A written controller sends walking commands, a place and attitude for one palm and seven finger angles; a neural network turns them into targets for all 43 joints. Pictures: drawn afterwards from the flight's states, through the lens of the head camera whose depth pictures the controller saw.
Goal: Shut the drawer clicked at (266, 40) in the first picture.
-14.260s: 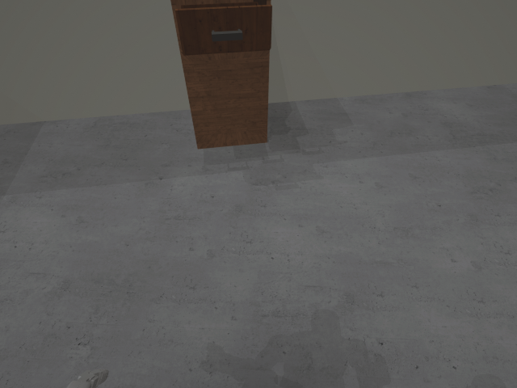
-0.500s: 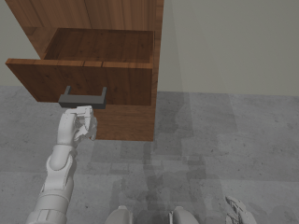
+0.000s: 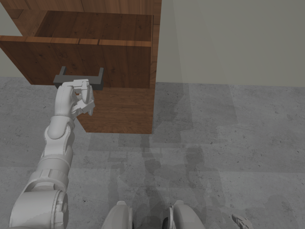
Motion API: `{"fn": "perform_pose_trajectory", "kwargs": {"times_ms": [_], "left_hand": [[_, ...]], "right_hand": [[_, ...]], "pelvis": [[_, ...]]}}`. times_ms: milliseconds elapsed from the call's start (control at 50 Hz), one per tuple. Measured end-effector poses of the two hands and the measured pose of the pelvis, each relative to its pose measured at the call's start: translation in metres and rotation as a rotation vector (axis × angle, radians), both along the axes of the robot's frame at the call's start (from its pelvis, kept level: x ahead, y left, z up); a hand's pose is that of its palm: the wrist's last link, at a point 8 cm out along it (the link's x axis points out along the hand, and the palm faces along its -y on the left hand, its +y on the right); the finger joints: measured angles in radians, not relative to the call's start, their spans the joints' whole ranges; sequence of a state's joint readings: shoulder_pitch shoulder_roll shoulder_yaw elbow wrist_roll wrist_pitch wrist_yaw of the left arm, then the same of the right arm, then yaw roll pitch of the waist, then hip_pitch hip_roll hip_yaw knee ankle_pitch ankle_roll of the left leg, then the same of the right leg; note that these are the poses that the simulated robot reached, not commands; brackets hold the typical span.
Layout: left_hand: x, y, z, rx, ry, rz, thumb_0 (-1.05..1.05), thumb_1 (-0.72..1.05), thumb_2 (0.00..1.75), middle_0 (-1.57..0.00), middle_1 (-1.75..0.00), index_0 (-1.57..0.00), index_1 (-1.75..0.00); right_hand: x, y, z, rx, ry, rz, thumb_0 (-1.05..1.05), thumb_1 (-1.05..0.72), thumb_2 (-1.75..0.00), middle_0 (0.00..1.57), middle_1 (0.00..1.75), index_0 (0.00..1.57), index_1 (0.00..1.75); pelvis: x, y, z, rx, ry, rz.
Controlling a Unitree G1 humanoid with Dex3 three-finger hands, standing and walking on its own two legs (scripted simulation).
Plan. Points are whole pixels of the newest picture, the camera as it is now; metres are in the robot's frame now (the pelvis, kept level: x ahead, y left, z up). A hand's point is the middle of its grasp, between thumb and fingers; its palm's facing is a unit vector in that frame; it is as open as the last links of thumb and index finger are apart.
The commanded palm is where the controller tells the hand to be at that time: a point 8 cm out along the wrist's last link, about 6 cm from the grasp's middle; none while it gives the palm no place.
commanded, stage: push the drawer shut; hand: left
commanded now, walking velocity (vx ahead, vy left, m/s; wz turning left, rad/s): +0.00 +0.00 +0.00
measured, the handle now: (81, 76) +0.51 +0.20 +0.05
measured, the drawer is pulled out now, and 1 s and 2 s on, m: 0.13 0.01 0.00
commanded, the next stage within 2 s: pull the fist back off the drawer in 1.44 s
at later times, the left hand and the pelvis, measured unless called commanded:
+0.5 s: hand (94, 82) +0.49 +0.16 +0.05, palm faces -0.04 -1.00 -0.03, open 3.1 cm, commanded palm +0.48 +0.21 +0.06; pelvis +0.00 +0.01 -0.01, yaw -2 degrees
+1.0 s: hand (95, 67) +0.55 +0.16 +0.05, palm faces -0.03 -1.00 -0.03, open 3.1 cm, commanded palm +0.55 +0.20 +0.06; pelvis +0.00 +0.02 -0.02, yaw -2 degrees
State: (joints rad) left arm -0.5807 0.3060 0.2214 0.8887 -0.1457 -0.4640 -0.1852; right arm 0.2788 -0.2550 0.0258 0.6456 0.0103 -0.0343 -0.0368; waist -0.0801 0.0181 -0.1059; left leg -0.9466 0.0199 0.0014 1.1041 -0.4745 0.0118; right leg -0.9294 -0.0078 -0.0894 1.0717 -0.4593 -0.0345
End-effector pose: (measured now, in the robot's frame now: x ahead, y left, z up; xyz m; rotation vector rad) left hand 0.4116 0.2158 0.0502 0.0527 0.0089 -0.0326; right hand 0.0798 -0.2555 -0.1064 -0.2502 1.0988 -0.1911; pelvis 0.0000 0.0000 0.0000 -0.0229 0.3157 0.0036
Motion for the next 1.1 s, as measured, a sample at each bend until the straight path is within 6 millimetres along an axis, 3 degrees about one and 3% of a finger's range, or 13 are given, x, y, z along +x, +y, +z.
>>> {"fn": "perform_pose_trajectory", "kwargs": {"times_ms": [380,860,1100], "left_hand": [[0.047,-0.002,0.004,-0.015,0.002,-0.004,0.02,0.78,0.92,-1.4,-1.6,-1.4,-1.6],[0.093,0.003,0.004,-0.023,0.012,-0.001,0.02,0.71,0.9,-1.4,-1.6,-1.4,-1.6],[0.129,0.0,0.006,-0.027,0.017,0.005,0.03,0.73,0.9,-1.4,-1.6,-1.4,-1.6]], "right_hand": [[-0.055,0.0,-0.004,-0.012,0.124,-0.064,0.01,-0.9,-0.9,0.2,0.3,0.2,0.3],[-0.076,0.008,-0.004,-0.038,0.217,-0.08,0.01,-0.9,-0.9,0.2,0.3,0.2,0.3],[-0.104,0.013,-0.005,-0.048,0.313,-0.108,0.01,-0.9,-0.9,0.2,0.3,0.2,0.3]], "pelvis": [[-0.004,0.005,-0.007,-0.006,0.048,-0.021],[-0.002,0.015,-0.014,-0.03,0.1,-0.017],[-0.002,0.019,-0.021,-0.042,0.152,-0.02]]}}
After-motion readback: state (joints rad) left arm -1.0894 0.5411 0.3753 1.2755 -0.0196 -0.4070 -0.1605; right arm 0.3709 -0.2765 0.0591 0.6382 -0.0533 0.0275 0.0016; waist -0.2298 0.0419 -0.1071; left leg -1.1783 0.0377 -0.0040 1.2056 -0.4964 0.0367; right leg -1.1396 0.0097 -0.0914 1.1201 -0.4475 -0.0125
